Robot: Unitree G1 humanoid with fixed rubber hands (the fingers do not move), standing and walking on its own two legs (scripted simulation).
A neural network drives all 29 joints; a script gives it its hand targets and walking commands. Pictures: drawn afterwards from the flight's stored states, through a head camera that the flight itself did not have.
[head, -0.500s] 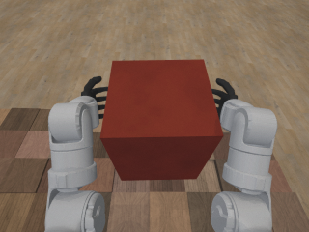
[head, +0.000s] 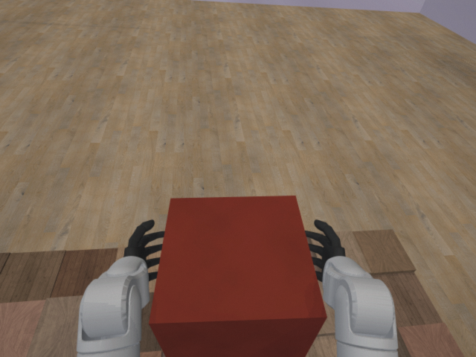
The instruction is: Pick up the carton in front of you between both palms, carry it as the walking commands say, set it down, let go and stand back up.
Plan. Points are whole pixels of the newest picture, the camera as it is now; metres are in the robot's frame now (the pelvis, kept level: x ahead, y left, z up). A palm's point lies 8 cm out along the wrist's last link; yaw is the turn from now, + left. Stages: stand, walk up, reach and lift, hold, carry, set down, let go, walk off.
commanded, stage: carry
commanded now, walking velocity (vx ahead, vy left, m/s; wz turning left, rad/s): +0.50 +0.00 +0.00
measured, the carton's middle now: (235, 289) +0.27 +0.00 -0.01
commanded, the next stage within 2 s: none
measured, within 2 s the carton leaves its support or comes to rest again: neither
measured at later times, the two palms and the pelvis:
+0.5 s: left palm (173, 112) +0.59 +0.13 +0.14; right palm (308, 109) +0.62 -0.16 +0.14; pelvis +0.31 -0.04 +0.00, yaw +4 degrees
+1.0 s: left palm (193, 41) +0.99 +0.13 +0.13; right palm (290, 45) +0.98 -0.17 +0.15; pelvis +0.61 -0.01 +0.02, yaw +0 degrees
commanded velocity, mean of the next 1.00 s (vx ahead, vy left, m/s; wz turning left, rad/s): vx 0.50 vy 0.00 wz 0.00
